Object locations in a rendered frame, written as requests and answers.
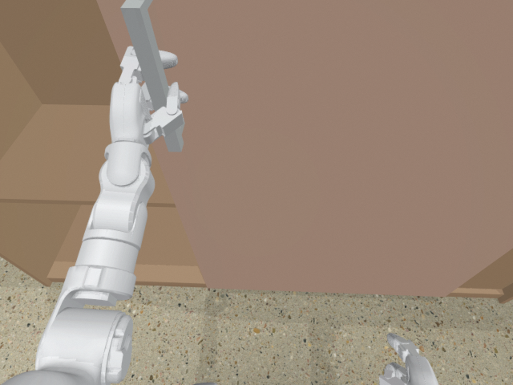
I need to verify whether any handle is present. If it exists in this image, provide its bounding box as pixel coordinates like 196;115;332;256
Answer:
120;0;185;152

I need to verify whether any left robot forearm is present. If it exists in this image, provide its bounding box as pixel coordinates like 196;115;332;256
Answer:
35;141;155;370

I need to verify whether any right robot hand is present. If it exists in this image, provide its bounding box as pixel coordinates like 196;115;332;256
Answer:
379;333;438;385

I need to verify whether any robot left upper arm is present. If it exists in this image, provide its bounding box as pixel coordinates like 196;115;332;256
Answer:
1;307;133;385

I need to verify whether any wardrobe door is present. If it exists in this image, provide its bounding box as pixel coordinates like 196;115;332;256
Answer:
96;0;513;297
458;249;513;289

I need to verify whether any left robot hand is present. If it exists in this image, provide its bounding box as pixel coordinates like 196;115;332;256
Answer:
110;46;188;149

